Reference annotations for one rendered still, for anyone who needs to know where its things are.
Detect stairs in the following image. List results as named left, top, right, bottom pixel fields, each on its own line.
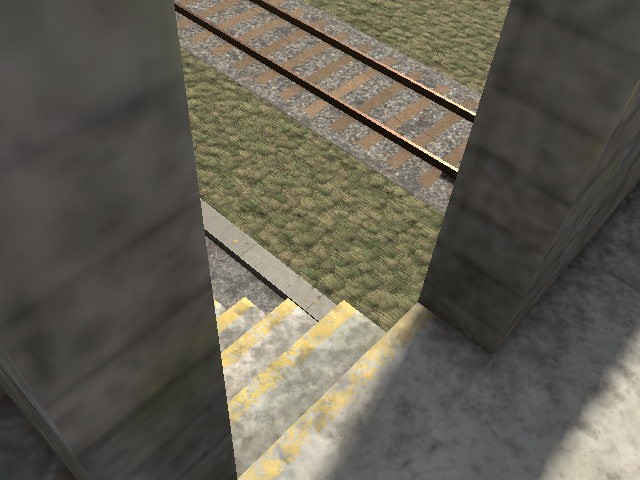
left=213, top=297, right=386, bottom=479

